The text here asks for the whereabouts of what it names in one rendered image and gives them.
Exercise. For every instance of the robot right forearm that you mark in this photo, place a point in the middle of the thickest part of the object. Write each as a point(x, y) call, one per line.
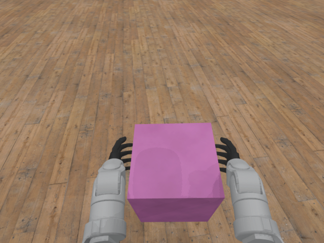
point(253, 222)

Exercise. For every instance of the robot left forearm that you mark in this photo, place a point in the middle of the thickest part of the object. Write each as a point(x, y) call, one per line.
point(106, 222)

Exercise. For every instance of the carton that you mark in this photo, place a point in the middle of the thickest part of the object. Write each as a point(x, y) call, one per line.
point(174, 173)

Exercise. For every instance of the left robot hand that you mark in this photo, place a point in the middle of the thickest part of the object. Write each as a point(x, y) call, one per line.
point(117, 148)

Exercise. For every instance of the right robot hand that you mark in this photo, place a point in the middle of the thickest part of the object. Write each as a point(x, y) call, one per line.
point(231, 152)

